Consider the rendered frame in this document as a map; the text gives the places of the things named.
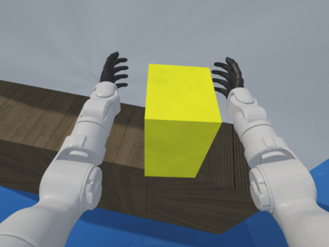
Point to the robot right forearm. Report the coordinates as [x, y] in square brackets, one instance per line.
[260, 140]

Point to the robot left forearm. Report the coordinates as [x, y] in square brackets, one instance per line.
[87, 141]

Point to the carton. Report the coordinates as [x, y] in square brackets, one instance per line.
[181, 120]

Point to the right robot hand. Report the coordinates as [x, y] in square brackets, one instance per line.
[233, 77]

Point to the left robot upper arm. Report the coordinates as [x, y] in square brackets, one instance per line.
[68, 189]

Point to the right robot upper arm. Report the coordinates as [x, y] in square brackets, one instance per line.
[285, 190]

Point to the left robot hand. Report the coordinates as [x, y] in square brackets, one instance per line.
[109, 70]

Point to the pedestal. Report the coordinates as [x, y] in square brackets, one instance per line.
[34, 123]

